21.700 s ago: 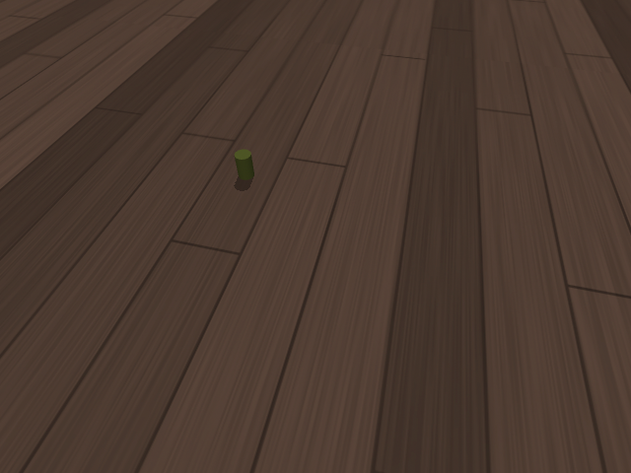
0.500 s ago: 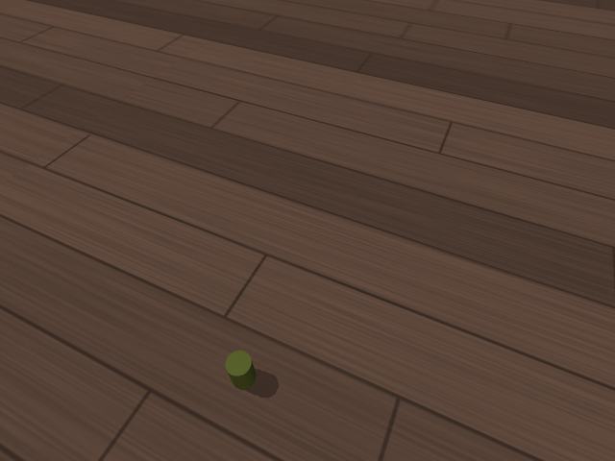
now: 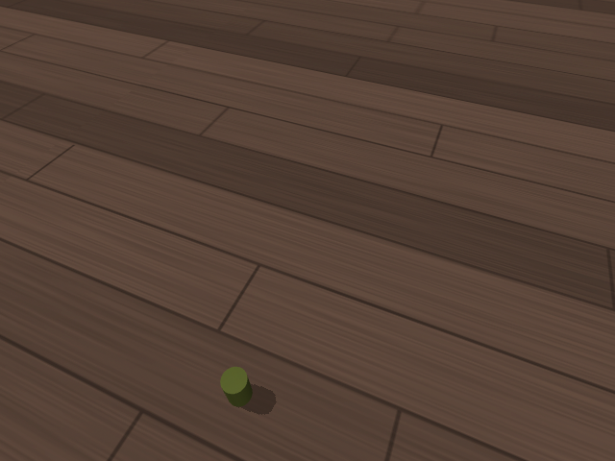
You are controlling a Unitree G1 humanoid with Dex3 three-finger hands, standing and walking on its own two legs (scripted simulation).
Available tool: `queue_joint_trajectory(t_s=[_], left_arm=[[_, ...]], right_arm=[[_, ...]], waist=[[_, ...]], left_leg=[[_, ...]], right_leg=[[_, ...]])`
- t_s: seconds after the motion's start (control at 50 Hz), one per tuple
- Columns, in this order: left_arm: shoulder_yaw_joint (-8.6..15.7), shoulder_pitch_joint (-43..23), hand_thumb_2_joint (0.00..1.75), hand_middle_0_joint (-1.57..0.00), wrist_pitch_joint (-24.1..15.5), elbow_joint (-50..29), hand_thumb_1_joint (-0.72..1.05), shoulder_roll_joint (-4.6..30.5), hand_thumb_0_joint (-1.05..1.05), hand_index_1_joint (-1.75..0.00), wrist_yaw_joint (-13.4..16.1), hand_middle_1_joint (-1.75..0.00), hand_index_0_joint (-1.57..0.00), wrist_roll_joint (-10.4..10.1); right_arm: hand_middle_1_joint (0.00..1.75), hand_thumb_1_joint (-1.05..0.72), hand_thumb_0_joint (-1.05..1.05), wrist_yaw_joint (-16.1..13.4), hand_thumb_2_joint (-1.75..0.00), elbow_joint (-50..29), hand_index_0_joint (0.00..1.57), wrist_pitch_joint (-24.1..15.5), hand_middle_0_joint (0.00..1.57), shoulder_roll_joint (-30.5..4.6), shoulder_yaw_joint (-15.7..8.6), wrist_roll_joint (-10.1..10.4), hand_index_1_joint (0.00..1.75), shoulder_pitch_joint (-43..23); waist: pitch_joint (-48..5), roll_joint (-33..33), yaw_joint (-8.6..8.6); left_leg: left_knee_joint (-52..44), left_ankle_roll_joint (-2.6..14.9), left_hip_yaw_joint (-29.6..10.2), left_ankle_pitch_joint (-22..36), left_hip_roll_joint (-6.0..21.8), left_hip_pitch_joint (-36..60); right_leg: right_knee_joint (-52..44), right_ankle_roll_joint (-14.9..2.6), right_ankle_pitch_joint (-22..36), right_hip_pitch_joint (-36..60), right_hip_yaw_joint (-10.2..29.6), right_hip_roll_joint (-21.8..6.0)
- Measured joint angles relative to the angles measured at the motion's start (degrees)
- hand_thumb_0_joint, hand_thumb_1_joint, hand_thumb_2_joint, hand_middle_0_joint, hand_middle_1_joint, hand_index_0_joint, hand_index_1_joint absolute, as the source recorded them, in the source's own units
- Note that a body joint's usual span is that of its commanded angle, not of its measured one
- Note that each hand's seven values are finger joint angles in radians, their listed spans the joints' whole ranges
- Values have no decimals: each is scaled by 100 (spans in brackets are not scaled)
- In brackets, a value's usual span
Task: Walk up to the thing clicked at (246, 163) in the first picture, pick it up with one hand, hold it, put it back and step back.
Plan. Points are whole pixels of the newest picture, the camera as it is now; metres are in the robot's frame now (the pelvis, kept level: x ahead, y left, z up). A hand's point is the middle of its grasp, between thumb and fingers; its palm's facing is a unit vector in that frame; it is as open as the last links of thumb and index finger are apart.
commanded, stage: walk up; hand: left
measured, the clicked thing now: (237, 387) +0.45 +0.24 -0.71
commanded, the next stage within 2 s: none
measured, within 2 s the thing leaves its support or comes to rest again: neither
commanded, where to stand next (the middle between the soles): +0.06 +0.02 m, yaw -2 degrees
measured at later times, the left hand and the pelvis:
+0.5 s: hand out of the picture +0.13 +0.30 -0.16, palm faces -0.05 -0.93 -0.36, open 7.3 cm; pelvis +0.04 +0.04 +0.00, yaw -4 degrees
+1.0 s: hand out of the picture +0.15 +0.26 -0.16, palm faces -0.07 -0.95 -0.31, open 7.3 cm; pelvis +0.01 +0.03 -0.01, yaw -3 degrees
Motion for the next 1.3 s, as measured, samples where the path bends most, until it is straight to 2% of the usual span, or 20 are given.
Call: queue_joint_trajectory(t_s=[0.14, 0.18, 0.24, 0.28, 0.3, 0.32, 0.34, 0.36, 0.4, 0.48, 0.64, 0.68, 0.72, 0.78, 0.82, 0.9, 0.96, 1.04, 1.1, 1.3], left_arm=[[-43, -85, 90, -20, -24, -257, 91, 5, 1, -30, 76, -30, -21, -48], [-36, -119, 90, -20, -72, -358, 91, -17, 1, -30, 96, -30, -21, -53], [-32, -52, 90, -20, -153, -576, 91, -68, 1, -30, 127, -30, -21, -10], [-42, 25, 89, -21, -149, -667, 91, -67, 1, -30, 138, -30, -21, 17], [-48, 46, 89, -21, -119, -682, 91, -47, 0, -30, 144, -30, -21, 25], [-56, 53, 89, -21, -73, -676, 91, -18, 0, -30, 151, -30, -21, 19], [-60, 44, 89, -21, -17, -645, 91, 15, 0, -30, 157, -30, -21, -8], [-49, -4, 89, -21, 58, -584, 91, 60, 1, -30, 171, -30, -21, -49], [-24, -99, 89, -21, 213, -488, 91, 137, 1, -30, 217, -30, -21, -117], [-7, -165, 90, -20, 258, -441, 91, 186, 1, -30, 173, -30, -21, -164], [45, -343, 90, -20, 288, -450, 91, 146, 1, -30, 65, -30, -21, -57], [68, -361, 90, -20, 280, -443, 91, 98, 1, -30, 51, -30, -21, -21], [61, -359, 90, -20, 270, -460, 91, 9, 1, -30, 30, -30, -21, 2], [28, -370, 90, -20, 267, -546, 91, -45, 1, -30, -6, -30, -21, 44], [18, -413, 90, -20, 259, -619, 91, -88, 1, -30, 6, -30, -21, 65], [-21, -583, 90, -20, 217, -734, 91, -143, 1, -30, 44, -30, -21, 91], [-31, -762, 90, -20, 265, -750, 91, -97, 1, -30, 32, -30, -21, 9], [-30, -774, 90, -20, 316, -610, 91, -106, 1, -30, -8, -30, -21, -53], [-19, -723, 90, -20, 262, -448, 91, -83, 1, -30, -59, -30, -21, -58], [-22, -547, 90, -20, 179, 64, 91, -169, 1, -30, -99, -30, -21, -28]], right_arm=[[30, -91, 1, -52, -90, -278, 21, 128, 20, -20, -68, 90, 30, -26], [30, -91, 1, -70, -90, -332, 21, 187, 20, -55, -88, 95, 30, -74], [30, -91, 1, -81, -90, -437, 21, 288, 20, -82, -102, 46, 30, -182], [30, -91, 1, -44, -90, -554, 20, 252, 20, -91, -101, 57, 30, -281], [30, -91, 1, -25, -90, -618, 20, 201, 20, -92, -100, 73, 30, -324], [30, -91, 1, -13, -90, -675, 20, 135, 20, -92, -101, 88, 30, -354], [30, -91, 1, -12, -90, -710, 21, 61, 20, -89, -114, 89, 30, -381], [30, -91, 1, -32, -90, -710, 21, -3, 20, -40, -137, 78, 30, -424], [30, -91, 0, -74, -90, -693, 21, -60, 20, 83, -113, 75, 30, -410], [30, -91, 0, -91, -90, -560, 21, 37, 20, 178, -36, 42, 30, -339], [30, -90, 0, -167, -90, -634, 21, 71, 20, 37, -23, 135, 31, -414], [30, -90, 0, -176, -90, -640, 21, 152, 20, -29, -38, 182, 31, -448], [30, -90, 1, -190, -90, -632, 21, 236, 20, -90, -56, 236, 31, -462], [30, -91, 1, -189, -90, -627, 21, 324, 20, -99, -64, 238, 30, -462], [30, -91, 1, -170, -90, -643, 21, 306, 20, -119, -53, 250, 30, -443], [30, -91, 0, -156, -90, -607, 21, 215, 20, -144, -1, 247, 30, -330], [30, -91, 0, -187, -90, -444, 21, 113, 20, -18, 16, 137, 30, -255], [30, -91, 1, -137, -90, -285, 21, 60, 20, 137, 127, 67, 30, -101], [30, -91, 1, -124, -90, -230, 21, 46, 20, 154, 174, 88, 30, -137], [30, -91, 1, -107, -90, -88, 21, 17, 20, 61, 180, 101, 30, -291]], waist=[[217, 70, -84], [262, 115, -104], [374, 112, -13], [455, 102, 41], [503, 89, 49], [544, 78, 45], [583, 57, 49], [649, -34, 58], [671, -186, 25], [570, -194, 53], [739, -43, 16], [761, 61, -7], [752, 232, -82], [682, 144, -25], [662, 103, -23], [594, 87, -47], [630, -164, -61], [459, -285, -46], [399, -300, -10], [96, 44, 15]], left_leg=[[526, 9, 92, -416, 90, -74], [1115, 117, 63, -503, 109, -313], [1987, 200, -51, -1363, -25, -763], [1940, 246, -63, -1545, -47, -994], [1682, 258, -66, -1334, -39, -1045], [1249, 252, -64, -808, -25, -1025], [949, 209, -13, 234, -16, -955], [913, 191, 69, 460, -64, -889], [829, 209, 124, 294, -144, -763], [475, 239, 139, 297, -79, -548], [645, 178, 214, 219, -7, -628], [891, 122, 189, 100, 54, -724], [1088, 104, 18, 56, 108, -824], [1882, 153, -221, -1081, -216, -1026], [2179, 179, -362, -1354, -364, -1064], [1504, 89, -430, -996, -305, -761], [484, 115, -345, 59, -371, -341], [304, 146, -360, 82, -299, -216], [237, 99, -305, 102, -229, -113], [-266, 25, -419, 391, -151, 80]], right_leg=[[416, -57, -326, -69, 17, 67], [504, -9, -452, -51, 2, 76], [476, -30, -463, 72, 80, 27], [376, -8, -423, 153, 158, -7], [363, 25, -425, 183, 183, -27], [424, 59, -461, 185, 201, -40], [657, 63, -516, 112, 211, -58], [1099, 16, -540, -42, 319, -74], [1889, -84, -877, -361, 557, 95], [2247, -159, -1280, -710, 327, 266], [833, -205, -383, -588, -64, 40], [562, -140, 220, -488, -129, 74], [562, -109, 203, -468, -245, 149], [630, -149, 173, -603, -161, 41], [563, -150, 251, -672, -140, -10], [500, -98, 366, -830, -236, -9], [723, -27, 286, -900, -242, -150], [470, -98, -40, -715, -185, -27], [6, -66, 809, -499, -211, 0], [-546, -88, 973, -237, -334, 60]])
